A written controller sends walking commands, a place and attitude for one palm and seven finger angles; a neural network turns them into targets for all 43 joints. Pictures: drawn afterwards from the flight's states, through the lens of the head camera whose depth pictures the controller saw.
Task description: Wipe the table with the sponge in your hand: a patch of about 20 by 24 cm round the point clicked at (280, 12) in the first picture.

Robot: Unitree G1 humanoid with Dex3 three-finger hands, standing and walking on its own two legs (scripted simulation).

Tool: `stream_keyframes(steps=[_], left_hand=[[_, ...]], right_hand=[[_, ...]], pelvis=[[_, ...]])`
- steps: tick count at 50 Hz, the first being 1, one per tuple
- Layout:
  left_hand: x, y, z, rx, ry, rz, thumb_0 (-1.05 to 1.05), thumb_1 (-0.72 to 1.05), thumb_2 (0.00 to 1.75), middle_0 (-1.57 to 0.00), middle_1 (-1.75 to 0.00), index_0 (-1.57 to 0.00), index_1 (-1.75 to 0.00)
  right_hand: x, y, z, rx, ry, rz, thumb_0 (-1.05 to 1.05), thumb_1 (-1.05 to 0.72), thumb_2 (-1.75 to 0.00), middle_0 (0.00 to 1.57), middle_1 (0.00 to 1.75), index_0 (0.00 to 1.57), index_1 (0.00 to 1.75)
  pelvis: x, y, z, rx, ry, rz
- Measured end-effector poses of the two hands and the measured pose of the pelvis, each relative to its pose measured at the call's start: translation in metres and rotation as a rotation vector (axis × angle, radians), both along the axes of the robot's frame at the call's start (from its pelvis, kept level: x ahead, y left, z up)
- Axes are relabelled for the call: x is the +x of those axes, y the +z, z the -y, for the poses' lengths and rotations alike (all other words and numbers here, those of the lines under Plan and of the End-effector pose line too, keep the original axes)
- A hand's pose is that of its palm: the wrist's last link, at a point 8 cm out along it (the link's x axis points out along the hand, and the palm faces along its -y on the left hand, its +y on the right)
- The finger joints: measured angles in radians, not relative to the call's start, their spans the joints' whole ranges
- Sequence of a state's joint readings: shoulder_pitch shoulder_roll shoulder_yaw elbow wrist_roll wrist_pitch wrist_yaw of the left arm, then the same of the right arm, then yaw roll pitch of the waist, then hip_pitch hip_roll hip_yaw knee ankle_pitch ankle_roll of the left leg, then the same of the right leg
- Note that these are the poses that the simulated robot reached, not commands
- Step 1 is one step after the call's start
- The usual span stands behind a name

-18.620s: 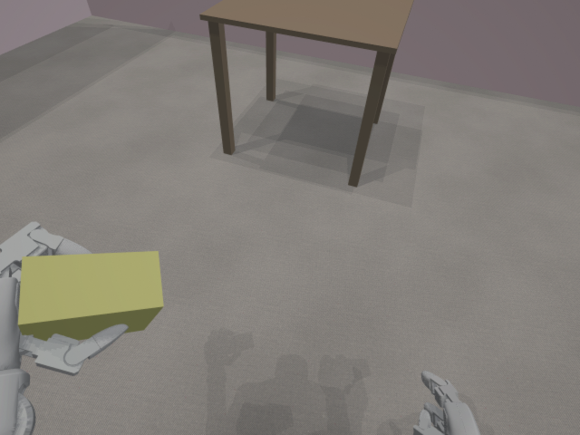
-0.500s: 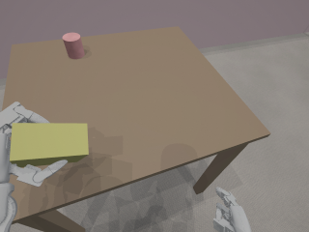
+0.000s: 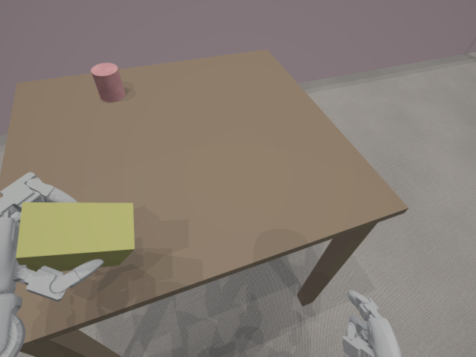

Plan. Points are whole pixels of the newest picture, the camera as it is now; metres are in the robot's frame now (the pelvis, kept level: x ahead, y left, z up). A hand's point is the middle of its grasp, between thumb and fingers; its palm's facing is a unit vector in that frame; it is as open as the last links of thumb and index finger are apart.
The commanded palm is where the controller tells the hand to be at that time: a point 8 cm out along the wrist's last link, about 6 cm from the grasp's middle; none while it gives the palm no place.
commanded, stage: come to a stop and stand still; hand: left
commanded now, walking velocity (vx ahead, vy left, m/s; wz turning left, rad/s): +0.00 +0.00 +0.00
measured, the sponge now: (94, 238) +0.23 +0.22 +0.13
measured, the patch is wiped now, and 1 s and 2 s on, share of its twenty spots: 0.00 0.00 0.00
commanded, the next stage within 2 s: look again from close up in 0.20 s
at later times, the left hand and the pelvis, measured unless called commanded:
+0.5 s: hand (69, 240) +0.21 +0.23 +0.15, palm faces +0.35 -0.85 -0.39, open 10.0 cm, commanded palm +0.16 +0.27 +0.17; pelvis +0.00 -0.01 +0.00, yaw +0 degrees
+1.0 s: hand (83, 253) +0.21 +0.22 +0.14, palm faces +0.27 -0.76 -0.60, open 10.0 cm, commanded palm +0.17 +0.26 +0.18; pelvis -0.01 -0.02 -0.01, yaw +1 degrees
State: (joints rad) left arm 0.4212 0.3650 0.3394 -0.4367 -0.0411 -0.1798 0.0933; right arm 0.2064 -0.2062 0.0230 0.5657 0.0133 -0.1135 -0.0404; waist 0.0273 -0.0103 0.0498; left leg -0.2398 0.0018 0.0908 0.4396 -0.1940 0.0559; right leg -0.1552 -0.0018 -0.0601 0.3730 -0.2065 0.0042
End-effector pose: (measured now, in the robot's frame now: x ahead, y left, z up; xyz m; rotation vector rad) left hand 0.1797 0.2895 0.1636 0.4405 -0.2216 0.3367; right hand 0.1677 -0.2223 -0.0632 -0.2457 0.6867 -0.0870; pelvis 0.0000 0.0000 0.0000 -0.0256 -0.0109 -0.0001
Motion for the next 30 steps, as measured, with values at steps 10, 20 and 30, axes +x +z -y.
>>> stream_keyframes(steps=[10,20,30], left_hand=[[-0.001,0.006,0.012,0.02,-0.022,0.002,-0.01,-0.49,1.02,-0.74,-1.35,-0.75,-1.35],[-0.002,0.003,0.015,0.008,-0.016,-0.01,-0.01,-0.49,1.02,-0.74,-1.35,-0.75,-1.35],[-0.004,0.005,0.014,0.012,-0.015,-0.003,-0.01,-0.49,1.02,-0.74,-1.35,-0.75,-1.35]], right_hand=[[-0.008,-0.002,0.012,0.009,-0.025,0.003,0.02,-0.9,-0.9,0.2,0.3,0.2,0.3],[-0.009,-0.002,0.015,0.008,-0.026,0.002,0.02,-0.9,-0.9,0.2,0.3,0.2,0.3],[-0.004,0.0,0.011,0.008,-0.012,0.011,0.02,-0.9,-0.9,0.2,0.3,0.21,0.3]], pelvis=[[-0.002,0.001,0.009,0.001,-0.004,-0.002],[-0.002,0.001,0.011,0.003,-0.004,0.0],[-0.003,0.001,0.011,0.004,-0.002,0.0]])
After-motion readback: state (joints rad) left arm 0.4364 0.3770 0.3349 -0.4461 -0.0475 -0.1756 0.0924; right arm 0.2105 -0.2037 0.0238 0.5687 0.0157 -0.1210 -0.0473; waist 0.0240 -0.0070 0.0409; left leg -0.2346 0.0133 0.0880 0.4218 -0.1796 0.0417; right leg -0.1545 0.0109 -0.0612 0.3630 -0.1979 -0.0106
